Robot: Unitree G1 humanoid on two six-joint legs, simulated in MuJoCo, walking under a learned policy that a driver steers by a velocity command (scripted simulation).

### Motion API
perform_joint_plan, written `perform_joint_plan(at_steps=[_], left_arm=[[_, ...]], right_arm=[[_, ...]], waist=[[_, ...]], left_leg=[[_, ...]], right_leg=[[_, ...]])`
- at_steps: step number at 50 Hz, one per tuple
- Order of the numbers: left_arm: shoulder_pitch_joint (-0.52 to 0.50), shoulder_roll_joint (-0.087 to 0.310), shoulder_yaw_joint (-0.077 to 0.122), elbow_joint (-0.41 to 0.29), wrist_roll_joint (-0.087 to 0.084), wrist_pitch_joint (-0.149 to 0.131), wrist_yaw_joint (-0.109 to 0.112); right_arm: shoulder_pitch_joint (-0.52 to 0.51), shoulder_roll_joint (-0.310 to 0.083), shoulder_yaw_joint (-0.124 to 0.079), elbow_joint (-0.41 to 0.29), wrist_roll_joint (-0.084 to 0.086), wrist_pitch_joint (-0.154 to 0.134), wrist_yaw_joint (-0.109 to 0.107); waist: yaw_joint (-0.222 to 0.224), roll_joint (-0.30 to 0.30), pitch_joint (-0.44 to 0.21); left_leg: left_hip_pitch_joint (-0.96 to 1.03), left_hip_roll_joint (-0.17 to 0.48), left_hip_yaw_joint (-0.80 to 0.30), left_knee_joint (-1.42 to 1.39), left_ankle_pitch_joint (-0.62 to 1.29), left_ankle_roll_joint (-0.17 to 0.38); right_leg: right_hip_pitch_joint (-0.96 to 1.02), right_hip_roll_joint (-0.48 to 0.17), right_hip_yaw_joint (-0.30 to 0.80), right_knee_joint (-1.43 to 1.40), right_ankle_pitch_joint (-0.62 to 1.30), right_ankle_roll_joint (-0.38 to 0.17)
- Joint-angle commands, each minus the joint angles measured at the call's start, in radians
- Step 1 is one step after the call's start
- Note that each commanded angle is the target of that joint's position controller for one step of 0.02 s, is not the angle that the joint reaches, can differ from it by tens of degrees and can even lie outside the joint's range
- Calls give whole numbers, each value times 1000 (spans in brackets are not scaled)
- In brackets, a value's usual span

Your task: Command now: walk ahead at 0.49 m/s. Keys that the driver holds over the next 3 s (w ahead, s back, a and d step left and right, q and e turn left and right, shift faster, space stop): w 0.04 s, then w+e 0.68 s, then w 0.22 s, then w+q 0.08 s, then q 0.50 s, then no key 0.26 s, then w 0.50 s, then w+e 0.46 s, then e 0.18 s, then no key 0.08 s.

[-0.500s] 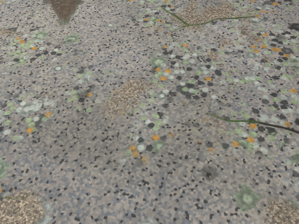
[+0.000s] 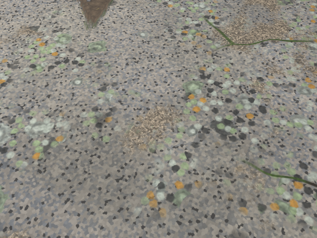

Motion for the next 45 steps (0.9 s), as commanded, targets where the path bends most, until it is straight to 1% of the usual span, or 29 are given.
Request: perform_joint_plan(at_steps=[1,2,3,4,5,6,7,8,9,10,12,15,20,23,25,28,29,30,31,32,33,34,35,36,37,38,39,41,45], left_arm=[[11,166,32,-19,7,-3,12],[2,175,34,-16,9,2,11],[-1,165,29,-19,2,6,8],[24,101,10,-58,-22,4,0],[109,66,11,-56,-45,5,-2],[27,158,36,-57,-23,13,7],[-50,141,35,-76,-19,8,3],[-72,112,32,-75,-18,10,0],[-82,106,36,-78,-1,22,-6],[-52,86,34,-67,10,39,-14],[-70,70,37,-78,12,61,-25],[-179,70,39,-119,10,76,-37],[-363,52,25,-190,5,71,-50],[-459,48,16,-231,9,69,-55],[-486,56,17,-249,13,67,-57],[-410,85,31,-237,17,70,-51],[-336,102,42,-216,16,68,-47],[-233,128,56,-187,18,62,-42],[-85,179,81,-145,30,55,-31],[-52,300,115,-150,38,58,-16],[-55,322,118,-163,8,70,-18],[-104,300,111,-156,-4,75,-11],[-155,244,98,-158,-10,72,-7],[-204,207,88,-166,-11,65,-4],[-233,176,76,-170,-18,55,0],[-237,160,68,-171,-20,42,0],[-217,161,66,-163,-22,28,-1],[-168,183,68,-144,-21,14,-3],[-72,180,61,-120,-19,12,-5]], right_arm=[[15,-93,-26,-50,1,-22,-14],[137,-110,-38,-13,0,-29,-23],[307,-143,-54,39,-12,-41,-34],[466,-238,-79,59,-43,-47,-48],[471,-276,-93,59,-24,-34,-41],[367,-227,-83,42,2,-26,-35],[279,-157,-64,27,7,-33,-34],[243,-109,-51,29,3,-43,-33],[239,-85,-43,42,4,-52,-39],[245,-72,-38,51,4,-58,-43],[287,-81,-39,68,10,-78,-44],[331,-95,-42,81,11,-88,-49],[390,-90,-34,98,11,-85,-56],[449,-107,-35,116,10,-78,-67],[474,-117,-37,127,7,-68,-75],[452,-155,-47,122,2,-51,-86],[441,-170,-52,116,-1,-41,-86],[433,-184,-56,106,0,-32,-82],[406,-188,-59,84,5,-28,-75],[439,-81,-39,18,24,-35,-56],[342,-134,-51,-34,18,-49,-45],[244,-134,-49,-63,16,-62,-39],[253,-130,-45,-62,21,-73,-38],[274,-126,-47,-47,13,-68,-42],[307,-117,-45,-40,-6,-49,-42],[329,-104,-42,-31,-19,-28,-38],[331,-96,-41,-34,-23,-11,-32],[291,-87,-39,-49,-20,4,-24],[135,-97,-36,-98,-11,10,-18]], waist=[[-72,-100,13],[-120,-100,-53],[-186,-73,-145],[-214,52,-286],[-166,218,-403],[-143,51,-274],[-119,11,-141],[-91,-11,-66],[-68,13,-36],[-46,22,-28],[-32,23,-20],[-37,24,9],[-69,29,45],[-99,33,55],[-101,37,55],[-48,80,-4],[-15,85,-47],[26,80,-107],[105,21,-180],[60,-200,-273],[61,-142,-317],[47,-61,-166],[3,-13,-81],[-45,26,-35],[-81,17,-32],[-95,-1,-49],[-100,-11,-56],[-93,-34,-46],[-34,-71,-12]], left_leg=[[118,-59,27,-50,-97,48],[254,-93,41,-87,-115,69],[496,-67,8,-129,-86,98],[799,199,-306,-148,-227,166],[934,411,-747,-293,-292,266],[809,365,-656,-321,-327,234],[652,328,-500,-355,-284,204],[534,282,-385,-396,-200,159],[464,242,-302,-416,-145,125],[418,220,-238,-433,-110,106],[408,213,-167,-448,-9,104],[440,190,-59,-468,63,86],[488,156,70,-459,199,57],[573,181,113,-439,293,53],[646,201,138,-393,405,50],[711,219,183,-209,800,42],[714,222,189,-83,868,46],[676,223,189,91,817,44],[517,202,199,355,599,15],[92,51,189,742,-186,-41],[-118,-82,-33,901,-500,-54],[-215,-4,-105,864,-388,-44],[-176,33,-98,766,-301,-43],[-112,60,-99,681,-274,-50],[-41,74,-98,625,-263,-65],[13,82,-96,588,-256,-77],[26,78,-82,565,-251,-87],[6,82,-61,490,-187,-99],[-93,82,-43,315,-35,-97]], right_leg=[[-22,-298,82,137,881,-110],[-24,-281,66,287,978,-97],[-137,-243,46,499,887,-79],[-418,-170,10,832,508,-50],[-677,3,32,1145,-199,-28],[-750,-67,129,1195,-130,-45],[-752,-110,132,1155,-43,-49],[-715,-145,131,1091,6,-51],[-677,-165,133,1045,26,-46],[-638,-171,129,1028,39,-39],[-652,-173,117,1012,61,-29],[-764,-187,96,953,165,-14],[-796,-167,27,685,321,-3],[-780,-146,-38,549,328,-23],[-766,-123,-67,499,274,-49],[-634,-40,-113,474,126,-112],[-557,-6,-119,459,76,-137],[-430,22,-107,409,57,-164],[-206,-19,-8,316,61,-208],[119,-327,461,293,42,-347],[177,-423,828,134,61,-410],[75,-397,656,103,93,-367],[-60,-365,548,84,184,-319],[-164,-307,455,74,296,-273],[-233,-264,375,63,378,-247],[-269,-236,328,57,432,-234],[-282,-219,300,53,500,-232],[-291,-196,255,34,557,-213],[-209,-184,235,12,589,-151]])
Next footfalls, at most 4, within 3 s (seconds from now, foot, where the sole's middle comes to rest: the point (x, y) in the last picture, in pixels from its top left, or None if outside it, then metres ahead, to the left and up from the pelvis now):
0.06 left None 0.22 0.10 -0.77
0.62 right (200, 236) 0.47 -0.10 -0.77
1.16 left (195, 160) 0.82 -0.09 -0.77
1.76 right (232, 174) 0.76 -0.26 -0.77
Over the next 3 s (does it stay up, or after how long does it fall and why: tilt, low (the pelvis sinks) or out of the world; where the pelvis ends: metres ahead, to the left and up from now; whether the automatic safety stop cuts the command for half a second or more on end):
stays up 1.17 -0.20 0.01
